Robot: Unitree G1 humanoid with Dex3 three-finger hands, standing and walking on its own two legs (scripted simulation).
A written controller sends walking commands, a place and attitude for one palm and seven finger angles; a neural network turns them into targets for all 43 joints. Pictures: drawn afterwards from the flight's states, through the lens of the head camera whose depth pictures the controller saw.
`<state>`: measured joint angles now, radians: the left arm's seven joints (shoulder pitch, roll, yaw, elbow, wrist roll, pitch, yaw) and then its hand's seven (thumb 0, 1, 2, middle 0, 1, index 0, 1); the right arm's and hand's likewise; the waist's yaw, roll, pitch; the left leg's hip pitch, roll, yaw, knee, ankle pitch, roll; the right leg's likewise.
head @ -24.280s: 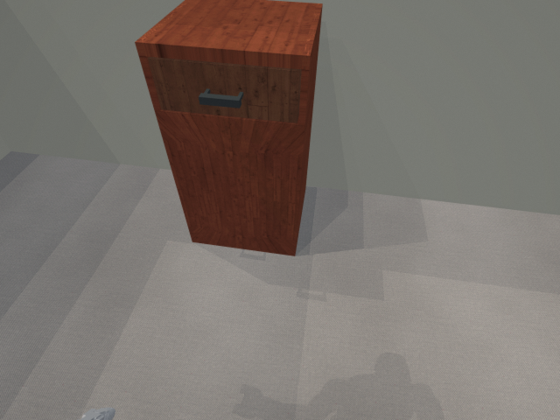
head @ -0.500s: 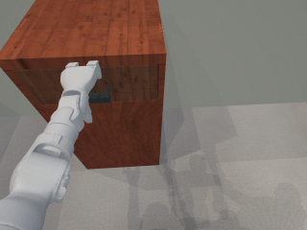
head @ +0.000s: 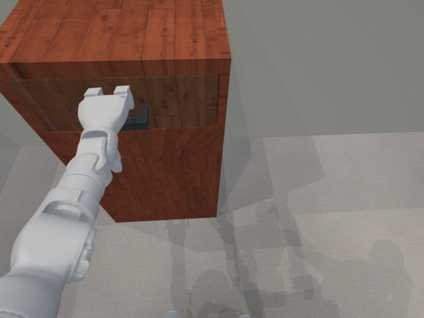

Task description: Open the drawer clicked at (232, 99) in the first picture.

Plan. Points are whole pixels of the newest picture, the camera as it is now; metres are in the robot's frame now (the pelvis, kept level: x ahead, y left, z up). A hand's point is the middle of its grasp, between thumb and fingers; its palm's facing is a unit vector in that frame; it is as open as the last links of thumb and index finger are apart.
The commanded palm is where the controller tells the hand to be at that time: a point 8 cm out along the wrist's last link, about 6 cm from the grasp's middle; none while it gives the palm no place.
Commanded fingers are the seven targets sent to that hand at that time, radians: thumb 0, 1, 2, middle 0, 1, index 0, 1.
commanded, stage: lower the fingers behind the handle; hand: left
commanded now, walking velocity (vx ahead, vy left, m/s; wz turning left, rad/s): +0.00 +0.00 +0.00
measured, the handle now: (122, 116) +0.54 +0.18 +0.03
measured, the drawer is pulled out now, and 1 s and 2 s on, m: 0.00 0.00 0.00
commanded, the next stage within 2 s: close the thumb around the handle in 0.98 s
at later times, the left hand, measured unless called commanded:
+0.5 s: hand (123, 141) +0.48 +0.17 +0.01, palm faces -0.02 -0.01 -1.00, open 13.7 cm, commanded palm +0.47 +0.16 +0.06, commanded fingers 0.00 -0.50 0.30 -0.30 -1.20 -0.30 -1.20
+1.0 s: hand (123, 141) +0.48 +0.17 +0.01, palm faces -0.04 -0.03 -1.00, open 13.8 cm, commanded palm +0.47 +0.17 +0.06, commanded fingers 0.00 -0.50 0.30 -0.30 -1.20 -0.30 -1.20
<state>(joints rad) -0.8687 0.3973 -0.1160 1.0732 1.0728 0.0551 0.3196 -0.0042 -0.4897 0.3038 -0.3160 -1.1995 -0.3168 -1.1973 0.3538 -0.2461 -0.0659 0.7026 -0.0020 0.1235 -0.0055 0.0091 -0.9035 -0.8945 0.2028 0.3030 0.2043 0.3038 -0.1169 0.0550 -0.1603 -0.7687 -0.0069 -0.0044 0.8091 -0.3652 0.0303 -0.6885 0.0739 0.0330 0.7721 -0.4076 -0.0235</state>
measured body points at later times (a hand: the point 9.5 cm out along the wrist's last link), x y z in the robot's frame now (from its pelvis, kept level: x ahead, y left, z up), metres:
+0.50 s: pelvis +0.00 +0.00 -0.01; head +0.09 +0.00 +0.43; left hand +0.48 +0.17 +0.06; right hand +0.01 -0.27 -0.15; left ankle +0.00 +0.10 -0.70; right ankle -0.03 -0.11 -0.70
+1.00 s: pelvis -0.01 +0.00 -0.01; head +0.09 +0.00 +0.43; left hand +0.48 +0.17 +0.06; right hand +0.00 -0.27 -0.14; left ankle +0.00 +0.10 -0.70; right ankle -0.03 -0.11 -0.70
